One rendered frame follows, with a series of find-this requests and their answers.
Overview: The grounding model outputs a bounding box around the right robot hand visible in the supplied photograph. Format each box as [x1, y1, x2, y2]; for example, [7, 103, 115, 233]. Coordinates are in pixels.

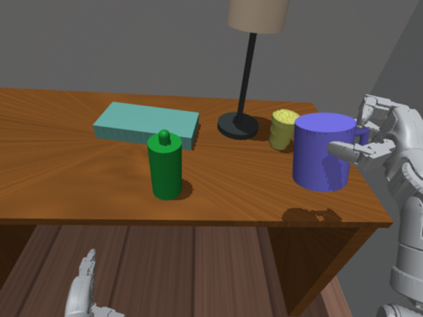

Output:
[327, 94, 423, 172]

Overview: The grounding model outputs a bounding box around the desk lamp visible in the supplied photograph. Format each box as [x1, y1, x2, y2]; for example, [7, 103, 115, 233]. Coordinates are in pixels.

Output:
[217, 0, 290, 140]

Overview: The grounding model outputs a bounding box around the desk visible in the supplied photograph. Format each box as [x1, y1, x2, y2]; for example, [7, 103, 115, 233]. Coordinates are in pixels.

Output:
[0, 87, 394, 316]

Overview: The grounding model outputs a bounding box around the left robot hand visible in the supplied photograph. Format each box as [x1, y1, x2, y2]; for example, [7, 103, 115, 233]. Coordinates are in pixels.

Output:
[64, 249, 126, 317]

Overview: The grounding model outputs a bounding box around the right robot arm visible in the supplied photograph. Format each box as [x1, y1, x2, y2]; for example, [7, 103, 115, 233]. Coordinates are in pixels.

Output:
[376, 149, 423, 317]

